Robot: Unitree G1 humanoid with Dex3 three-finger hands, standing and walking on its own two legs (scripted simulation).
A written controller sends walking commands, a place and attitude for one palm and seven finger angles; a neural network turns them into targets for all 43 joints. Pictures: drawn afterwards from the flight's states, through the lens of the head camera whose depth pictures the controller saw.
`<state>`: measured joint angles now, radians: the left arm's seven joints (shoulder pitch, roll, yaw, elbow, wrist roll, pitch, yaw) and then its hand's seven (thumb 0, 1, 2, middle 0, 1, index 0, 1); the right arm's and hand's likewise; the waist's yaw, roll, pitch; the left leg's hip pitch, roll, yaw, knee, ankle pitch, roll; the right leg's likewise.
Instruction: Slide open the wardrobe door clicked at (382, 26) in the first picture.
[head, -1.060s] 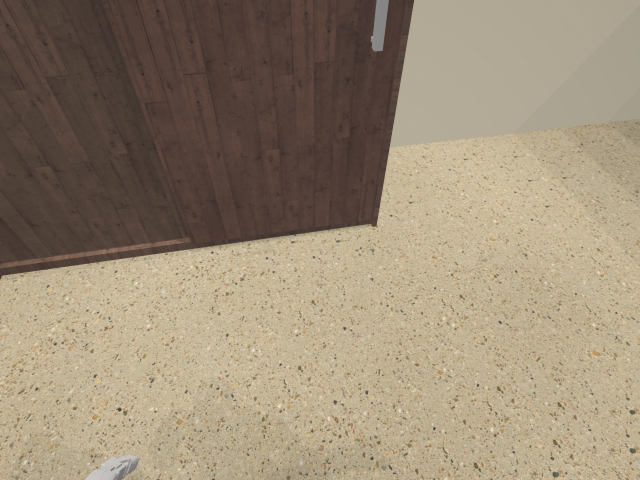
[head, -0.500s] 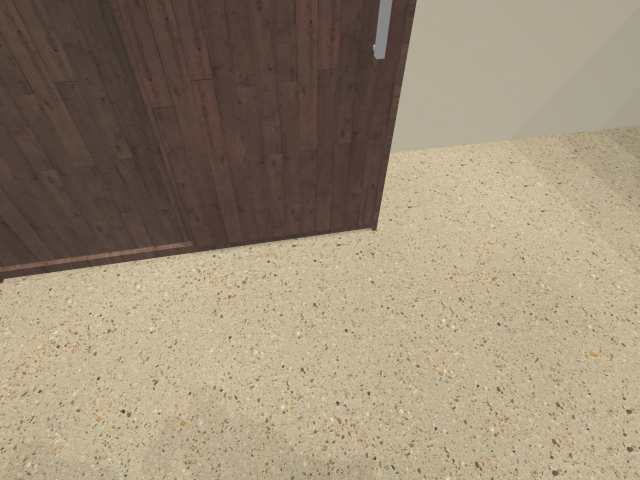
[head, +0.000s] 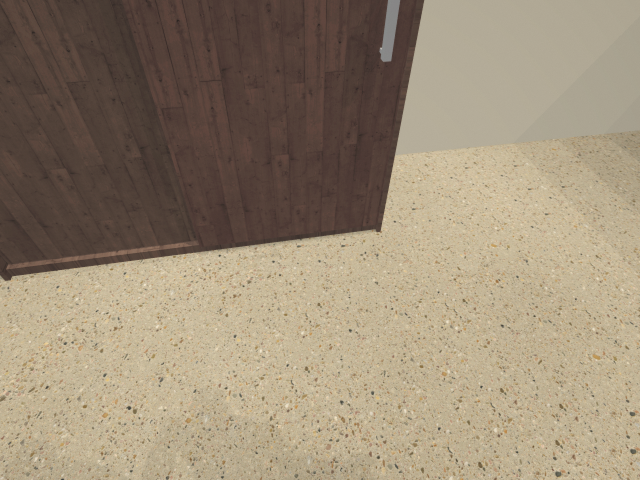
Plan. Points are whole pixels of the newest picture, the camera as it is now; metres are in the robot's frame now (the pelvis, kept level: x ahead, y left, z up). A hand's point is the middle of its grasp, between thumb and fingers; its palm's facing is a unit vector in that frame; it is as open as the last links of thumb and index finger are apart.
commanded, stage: look at it before walking up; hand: right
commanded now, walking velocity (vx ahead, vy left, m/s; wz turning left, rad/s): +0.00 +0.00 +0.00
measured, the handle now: (388, 20) +1.23 -0.12 +0.11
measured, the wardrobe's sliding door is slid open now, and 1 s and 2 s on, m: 0.00 0.00 0.00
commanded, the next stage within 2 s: walk to a spot facing it in 0.48 s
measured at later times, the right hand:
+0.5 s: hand out of the picture +0.07 -0.25 -0.16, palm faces -0.02 +0.94 -0.33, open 7.4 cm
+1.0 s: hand out of the picture +0.03 -0.25 -0.20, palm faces +0.18 +0.97 -0.18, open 7.4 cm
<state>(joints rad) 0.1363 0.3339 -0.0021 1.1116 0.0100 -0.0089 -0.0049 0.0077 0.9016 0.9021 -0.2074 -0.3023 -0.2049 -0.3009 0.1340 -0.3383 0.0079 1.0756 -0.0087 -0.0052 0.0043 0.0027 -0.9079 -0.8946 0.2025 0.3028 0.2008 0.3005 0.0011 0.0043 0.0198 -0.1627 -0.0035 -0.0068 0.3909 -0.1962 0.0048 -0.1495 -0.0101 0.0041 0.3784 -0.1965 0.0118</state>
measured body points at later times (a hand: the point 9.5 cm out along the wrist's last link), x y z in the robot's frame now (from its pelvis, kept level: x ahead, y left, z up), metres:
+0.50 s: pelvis +0.00 +0.00 +0.00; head +0.01 -0.01 +0.45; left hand +0.08 +0.29 -0.13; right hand +0.07 -0.30 -0.13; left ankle +0.01 +0.12 -0.75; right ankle +0.01 -0.13 -0.75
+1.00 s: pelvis +0.07 -0.06 -0.02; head +0.08 -0.09 +0.43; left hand +0.11 +0.19 -0.16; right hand +0.02 -0.31 -0.19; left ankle +0.02 +0.09 -0.69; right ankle +0.06 -0.15 -0.75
